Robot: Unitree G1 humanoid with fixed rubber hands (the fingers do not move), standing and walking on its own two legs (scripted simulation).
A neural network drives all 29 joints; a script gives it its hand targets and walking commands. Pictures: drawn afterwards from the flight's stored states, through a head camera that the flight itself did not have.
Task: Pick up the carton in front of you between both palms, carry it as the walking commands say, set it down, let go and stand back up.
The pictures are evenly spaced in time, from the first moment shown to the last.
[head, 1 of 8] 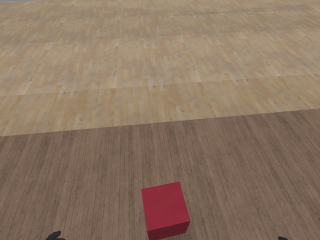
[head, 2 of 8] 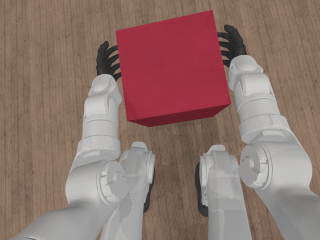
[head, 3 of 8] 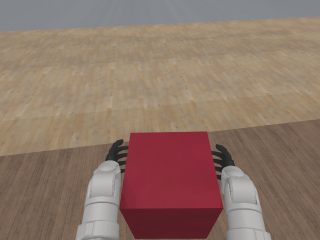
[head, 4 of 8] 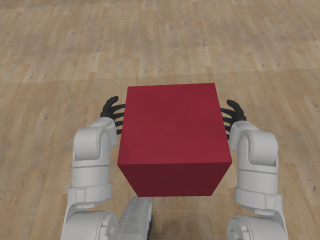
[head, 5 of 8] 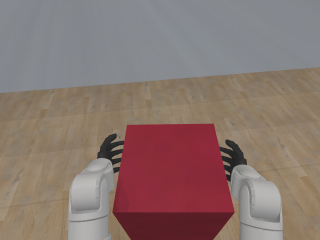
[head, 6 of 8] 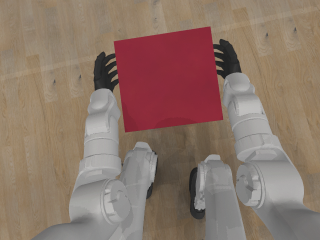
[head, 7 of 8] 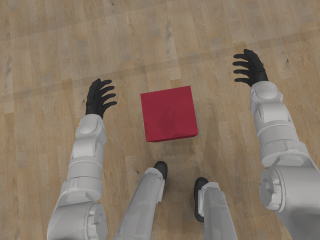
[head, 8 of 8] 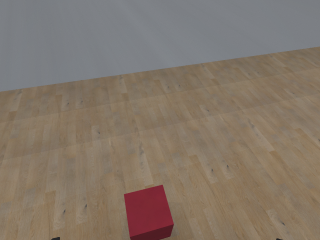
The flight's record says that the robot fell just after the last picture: no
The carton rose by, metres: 0.69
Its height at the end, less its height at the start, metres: -0.13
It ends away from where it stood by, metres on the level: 3.27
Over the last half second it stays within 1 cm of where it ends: yes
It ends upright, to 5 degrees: yes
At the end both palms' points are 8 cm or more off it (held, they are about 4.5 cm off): yes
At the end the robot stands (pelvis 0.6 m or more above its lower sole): yes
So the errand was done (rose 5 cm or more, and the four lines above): yes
